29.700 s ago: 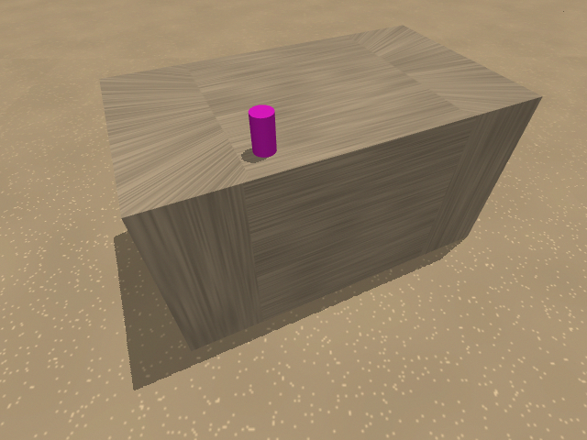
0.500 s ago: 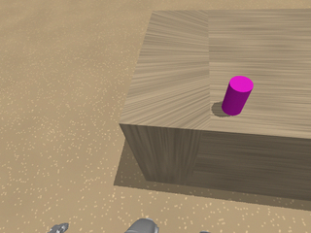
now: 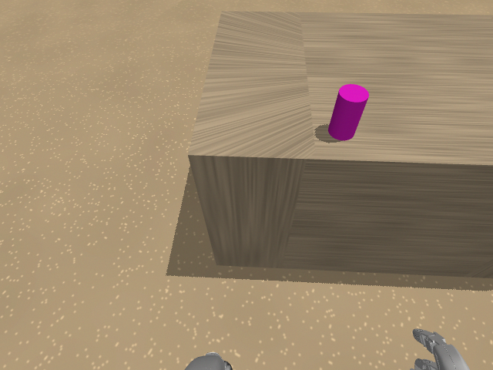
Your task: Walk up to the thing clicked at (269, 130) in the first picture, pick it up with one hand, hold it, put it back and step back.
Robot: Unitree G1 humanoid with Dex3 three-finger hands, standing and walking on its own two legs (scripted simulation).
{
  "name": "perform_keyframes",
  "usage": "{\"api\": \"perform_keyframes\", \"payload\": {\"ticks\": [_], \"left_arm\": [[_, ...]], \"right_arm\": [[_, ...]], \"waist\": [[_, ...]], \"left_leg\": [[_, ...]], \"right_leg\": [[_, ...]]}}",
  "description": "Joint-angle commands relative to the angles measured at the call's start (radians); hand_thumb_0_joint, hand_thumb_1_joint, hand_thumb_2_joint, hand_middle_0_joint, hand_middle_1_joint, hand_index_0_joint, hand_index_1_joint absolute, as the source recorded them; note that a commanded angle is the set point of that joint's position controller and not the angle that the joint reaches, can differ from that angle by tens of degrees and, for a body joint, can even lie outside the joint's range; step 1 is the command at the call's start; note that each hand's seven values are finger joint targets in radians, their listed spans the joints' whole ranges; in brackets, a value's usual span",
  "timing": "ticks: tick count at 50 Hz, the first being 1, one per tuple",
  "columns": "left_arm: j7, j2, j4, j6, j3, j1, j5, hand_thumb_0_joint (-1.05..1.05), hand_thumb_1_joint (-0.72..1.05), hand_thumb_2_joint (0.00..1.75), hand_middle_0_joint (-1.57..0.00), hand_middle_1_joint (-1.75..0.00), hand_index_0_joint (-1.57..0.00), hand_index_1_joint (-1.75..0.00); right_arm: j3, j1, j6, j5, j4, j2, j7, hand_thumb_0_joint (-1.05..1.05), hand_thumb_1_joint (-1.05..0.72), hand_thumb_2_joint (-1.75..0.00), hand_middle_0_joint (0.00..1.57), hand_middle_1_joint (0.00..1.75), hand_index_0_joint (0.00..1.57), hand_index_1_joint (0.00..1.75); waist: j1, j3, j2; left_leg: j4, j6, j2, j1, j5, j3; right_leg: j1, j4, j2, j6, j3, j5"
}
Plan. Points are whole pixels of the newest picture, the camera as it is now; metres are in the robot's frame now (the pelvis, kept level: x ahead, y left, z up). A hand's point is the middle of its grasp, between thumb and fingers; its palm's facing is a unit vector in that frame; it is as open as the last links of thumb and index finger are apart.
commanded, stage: step back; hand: right
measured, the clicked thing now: (347, 113) +0.66 -0.17 +0.00
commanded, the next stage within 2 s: none
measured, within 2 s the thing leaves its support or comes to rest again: neither
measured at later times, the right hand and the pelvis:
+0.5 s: hand out of the picture -0.07 -0.24 -0.14, palm faces -0.09 +0.90 -0.42, open 7.4 cm; pelvis -0.15 +0.03 +0.00, yaw +4 degrees
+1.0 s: hand out of the picture -0.21 -0.26 -0.14, palm faces +0.00 +0.92 -0.38, open 7.4 cm; pelvis -0.31 +0.01 +0.01, yaw -3 degrees
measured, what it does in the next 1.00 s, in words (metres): walks backwards: right foot, then left foot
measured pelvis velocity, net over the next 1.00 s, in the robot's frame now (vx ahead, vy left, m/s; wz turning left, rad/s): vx -0.31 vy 0.01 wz -0.04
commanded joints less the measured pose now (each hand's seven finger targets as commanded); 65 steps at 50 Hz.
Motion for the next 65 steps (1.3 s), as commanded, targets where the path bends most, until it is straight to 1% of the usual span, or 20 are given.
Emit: {"api": "perform_keyframes", "payload": {"ticks": [1,3,7,15,19,21,22,25,34,40,42,43,46,50,55,57,58,59,61,65], "left_arm": [[0.005,0.222,-0.027,-0.040,0.067,0.149,0.032,0.00,0.90,0.90,-0.20,-0.30,-0.20,-0.30],[0.003,0.387,-0.102,-0.043,0.102,0.036,0.039,0.00,0.90,0.90,-0.20,-0.30,-0.20,-0.30],[0.017,0.238,-0.143,-0.043,0.071,-0.112,0.025,0.00,0.90,0.90,-0.20,-0.30,-0.20,-0.30],[0.034,0.243,-0.156,-0.025,0.069,-0.020,0.025,0.00,0.90,0.90,-0.20,-0.30,-0.20,-0.30],[0.020,0.221,-0.175,0.001,0.044,-0.109,0.004,0.00,0.90,0.90,-0.20,-0.30,-0.20,-0.30],[0.034,0.199,-0.186,0.004,0.050,-0.156,-0.006,0.00,0.90,0.90,-0.20,-0.30,-0.20,-0.30],[0.043,0.214,-0.163,0.007,0.062,-0.168,0.008,0.00,0.90,0.90,-0.20,-0.30,-0.20,-0.30],[0.035,0.198,-0.108,0.008,0.057,-0.056,-0.012,0.00,0.90,0.90,-0.20,-0.30,-0.20,-0.30],[-0.001,0.178,-0.096,0.006,0.047,-0.017,0.010,0.00,0.90,0.90,-0.20,-0.30,-0.20,-0.30],[-0.013,0.182,-0.007,-0.005,0.057,0.163,0.024,0.00,0.90,0.90,-0.20,-0.30,-0.20,-0.30],[-0.014,0.335,-0.059,-0.004,0.098,0.081,0.035,0.00,0.90,0.90,-0.20,-0.30,-0.20,-0.30],[-0.010,0.370,-0.093,-0.006,0.100,0.019,0.041,0.00,0.90,0.90,-0.20,-0.30,-0.20,-0.30],[0.006,0.247,-0.133,-0.018,0.061,-0.127,0.037,0.00,0.90,0.90,-0.20,-0.30,-0.20,-0.30],[0.015,0.232,-0.150,-0.016,0.059,-0.059,0.045,0.00,0.90,0.90,-0.20,-0.30,-0.20,-0.30],[0.004,0.234,-0.137,0.003,0.056,-0.026,0.021,0.00,0.90,0.90,-0.20,-0.30,-0.20,-0.30],[-0.006,0.150,-0.135,0.006,0.027,0.018,0.017,0.00,0.90,0.90,-0.20,-0.30,-0.20,-0.30],[0.003,0.184,-0.138,0.009,0.039,-0.087,0.003,0.00,0.90,0.90,-0.20,-0.30,-0.20,-0.30],[0.006,0.211,-0.120,0.012,0.049,-0.131,0.017,0.00,0.90,0.90,-0.20,-0.30,-0.20,-0.30],[-0.007,0.182,-0.083,0.010,0.042,-0.066,-0.006,0.00,0.90,0.90,-0.20,-0.30,-0.20,-0.30],[-0.028,0.167,-0.037,-0.020,0.039,-0.058,0.012,0.00,0.90,0.90,-0.20,-0.30,-0.20,-0.30]], "right_arm": [[-0.066,0.007,-0.002,0.021,-0.066,-0.220,-0.007,0.00,-0.90,-0.90,0.20,0.30,0.20,0.30],[-0.068,-0.049,0.002,0.014,-0.082,-0.204,-0.021,0.00,-0.90,-0.90,0.20,0.30,0.20,0.30],[-0.067,0.103,-0.012,0.034,-0.025,-0.210,-0.026,0.00,-0.90,-0.90,0.20,0.30,0.20,0.30],[-0.063,0.116,-0.020,0.007,-0.036,-0.204,-0.026,0.00,-0.90,-0.90,0.20,0.30,0.20,0.30],[-0.085,0.259,-0.033,-0.007,0.029,-0.225,-0.016,0.00,-0.90,-0.90,0.20,0.30,0.20,0.30],[-0.115,0.177,-0.033,-0.015,-0.013,-0.412,-0.004,0.00,-0.90,-0.90,0.20,0.30,0.20,0.30],[-0.114,0.142,-0.037,-0.016,-0.014,-0.389,-0.007,0.00,-0.90,-0.90,0.20,0.30,0.20,0.30],[-0.071,0.028,-0.043,-0.018,-0.033,-0.265,-0.026,0.00,-0.90,-0.90,0.20,0.30,0.20,0.30],[-0.083,0.091,-0.036,-0.010,-0.053,-0.273,-0.027,0.00,-0.90,-0.90,0.20,0.30,0.20,0.30],[-0.078,0.023,-0.011,0.004,-0.067,-0.271,-0.020,0.00,-0.90,-0.90,0.20,0.30,0.20,0.30],[-0.055,-0.009,-0.022,0.017,-0.097,-0.173,-0.027,0.00,-0.90,-0.90,0.20,0.30,0.20,0.30],[-0.069,-0.012,-0.017,0.013,-0.092,-0.204,-0.038,0.00,-0.90,-0.90,0.20,0.30,0.20,0.30],[-0.066,0.072,-0.022,0.023,-0.045,-0.209,-0.036,0.00,-0.90,-0.90,0.20,0.30,0.20,0.30],[-0.051,0.095,-0.038,0.011,-0.055,-0.186,-0.039,0.00,-0.90,-0.90,0.20,0.30,0.20,0.30],[-0.060,0.184,-0.064,-0.003,0.006,-0.166,-0.033,0.00,-0.90,-0.90,0.20,0.30,0.20,0.30],[-0.085,0.185,-0.076,-0.022,0.023,-0.264,-0.037,0.00,-0.90,-0.90,0.20,0.30,0.20,0.30],[-0.092,0.132,-0.074,-0.010,0.004,-0.365,-0.027,0.00,-0.90,-0.90,0.20,0.30,0.20,0.30],[-0.097,0.108,-0.081,-0.015,0.004,-0.354,-0.027,0.00,-0.90,-0.90,0.20,0.30,0.20,0.30],[-0.058,0.032,-0.094,-0.015,0.002,-0.264,-0.036,0.00,-0.90,-0.90,0.20,0.30,0.20,0.30],[-0.065,0.055,-0.086,-0.027,0.030,-0.254,-0.022,0.00,-0.90,-0.90,0.20,0.30,0.20,0.30]], "waist": [[-0.001,-0.218,0.020],[0.049,-0.122,-0.269],[-0.058,-0.165,-0.122],[0.024,-0.219,-0.213],[-0.060,-0.238,-0.097],[-0.091,-0.208,0.261],[-0.085,-0.175,0.196],[0.009,-0.138,0.125],[-0.055,-0.221,0.169],[0.018,-0.273,0.142],[0.045,-0.155,-0.258],[0.053,-0.097,-0.260],[-0.050,-0.097,-0.118],[-0.002,-0.174,-0.177],[-0.009,-0.244,-0.177],[0.016,-0.251,0.072],[-0.040,-0.231,0.199],[-0.050,-0.170,0.144],[0.015,-0.155,0.080],[-0.024,-0.146,0.167]], "left_leg": [[-0.004,0.063,0.104,-0.035,-0.063,-0.180],[0.439,-0.035,-0.115,-0.151,-0.417,-0.206],[0.595,-0.031,-0.169,-0.100,-0.256,-0.250],[0.207,-0.040,-0.072,-0.081,-0.338,-0.148],[-0.218,0.000,-0.049,0.176,0.012,-0.112],[-0.319,0.225,0.321,0.079,0.271,-0.611],[-0.328,0.267,0.349,0.001,0.241,-0.635],[-0.236,0.187,0.217,0.101,0.340,-0.346],[-0.218,0.229,0.235,0.277,0.229,-0.297],[-0.132,0.090,0.167,0.088,0.041,-0.216],[0.197,-0.032,-0.124,-0.158,-0.329,-0.099],[0.404,-0.050,-0.106,-0.114,-0.411,-0.196],[0.552,-0.040,-0.153,-0.072,-0.272,-0.209],[0.370,-0.043,-0.111,-0.097,-0.313,-0.146],[-0.235,-0.022,-0.099,0.112,-0.055,-0.013],[-0.308,0.071,0.145,0.302,-0.011,-0.404],[-0.319,0.224,0.323,0.103,0.018,-0.575],[-0.344,0.257,0.343,-0.013,-0.060,-0.606],[-0.267,0.187,0.215,0.040,0.073,-0.388],[-0.281,0.136,0.154,0.062,-0.197,-0.310]], "right_leg": [[0.116,-0.365,-0.103,-0.080,0.148,0.120],[-0.126,-0.485,-0.461,-0.331,0.566,0.223],[-0.052,-0.320,-0.242,-0.198,0.148,0.559],[0.196,-0.227,-0.307,-0.231,0.187,0.707],[-0.011,-0.059,-0.205,-0.122,0.108,0.456],[-0.210,0.313,0.086,-0.035,0.070,-0.237],[-0.188,0.470,0.093,-0.039,0.176,-0.239],[-0.275,0.585,0.080,-0.036,0.171,-0.081],[-0.177,0.206,0.032,0.021,0.049,-0.070],[0.113,-0.332,-0.024,-0.068,-0.016,0.129],[-0.027,-0.458,-0.349,-0.240,0.421,0.135],[-0.215,-0.502,-0.462,-0.335,0.511,0.146],[-0.173,-0.354,-0.271,-0.229,0.158,0.452],[0.068,-0.249,-0.258,-0.214,0.110,0.656],[0.151,-0.098,-0.226,-0.167,0.098,0.541],[-0.170,0.056,-0.121,-0.074,0.046,0.164],[-0.150,0.181,-0.033,-0.035,-0.001,-0.174],[-0.112,0.289,-0.042,-0.038,0.088,-0.168],[-0.124,0.298,-0.023,-0.044,0.121,-0.072],[-0.029,-0.055,-0.021,-0.032,-0.019,-0.077]]}}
